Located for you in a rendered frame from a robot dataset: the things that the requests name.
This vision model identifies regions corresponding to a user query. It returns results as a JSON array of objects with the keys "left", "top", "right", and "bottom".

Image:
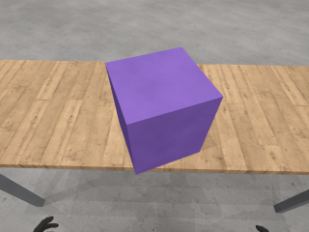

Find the table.
[{"left": 0, "top": 59, "right": 309, "bottom": 214}]

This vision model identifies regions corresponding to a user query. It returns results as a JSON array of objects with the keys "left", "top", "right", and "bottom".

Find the robot left hand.
[{"left": 33, "top": 216, "right": 59, "bottom": 232}]

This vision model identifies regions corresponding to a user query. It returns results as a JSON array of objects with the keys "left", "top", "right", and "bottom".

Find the carton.
[{"left": 105, "top": 47, "right": 223, "bottom": 175}]

